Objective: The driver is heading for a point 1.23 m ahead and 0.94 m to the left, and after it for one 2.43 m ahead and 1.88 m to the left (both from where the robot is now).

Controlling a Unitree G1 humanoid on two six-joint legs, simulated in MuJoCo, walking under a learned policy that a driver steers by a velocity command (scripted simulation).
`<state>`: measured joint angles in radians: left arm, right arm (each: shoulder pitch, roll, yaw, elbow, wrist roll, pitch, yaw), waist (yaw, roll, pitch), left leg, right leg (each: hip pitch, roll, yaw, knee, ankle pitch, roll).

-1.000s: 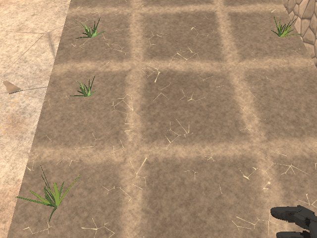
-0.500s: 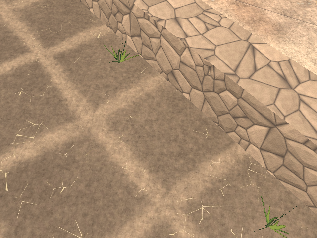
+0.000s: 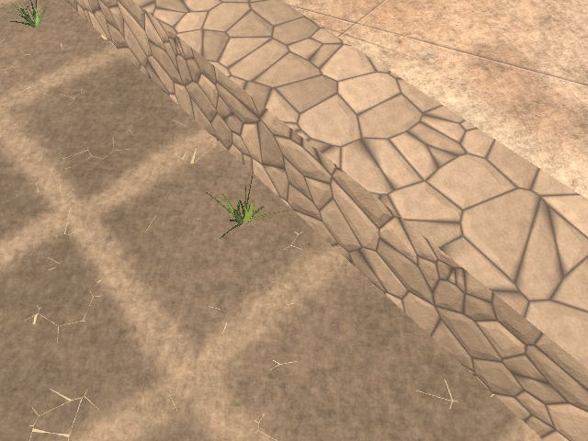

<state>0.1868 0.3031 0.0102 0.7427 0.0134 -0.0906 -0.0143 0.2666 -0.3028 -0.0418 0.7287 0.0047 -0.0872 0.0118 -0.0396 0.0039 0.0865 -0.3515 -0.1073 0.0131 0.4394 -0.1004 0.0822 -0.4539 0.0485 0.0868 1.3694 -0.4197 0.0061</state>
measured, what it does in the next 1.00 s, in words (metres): walks ahead, turning left: right foot, then left foot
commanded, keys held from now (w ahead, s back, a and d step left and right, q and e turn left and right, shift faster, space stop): q+shift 0.84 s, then shift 0.16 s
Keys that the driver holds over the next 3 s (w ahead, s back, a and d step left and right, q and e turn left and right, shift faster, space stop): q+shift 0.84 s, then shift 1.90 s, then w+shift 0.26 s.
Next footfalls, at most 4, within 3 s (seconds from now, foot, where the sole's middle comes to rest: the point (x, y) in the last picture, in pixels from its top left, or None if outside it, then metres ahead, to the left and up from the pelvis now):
0.24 right None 0.34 -0.10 -0.77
0.68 left None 0.17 0.12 -0.77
1.10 right None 0.34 -0.01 -0.77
1.40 left None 0.11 0.11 -0.77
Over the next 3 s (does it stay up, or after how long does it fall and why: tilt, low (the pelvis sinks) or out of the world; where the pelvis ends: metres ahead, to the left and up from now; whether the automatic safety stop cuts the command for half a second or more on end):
stays up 0.25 0.04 0.00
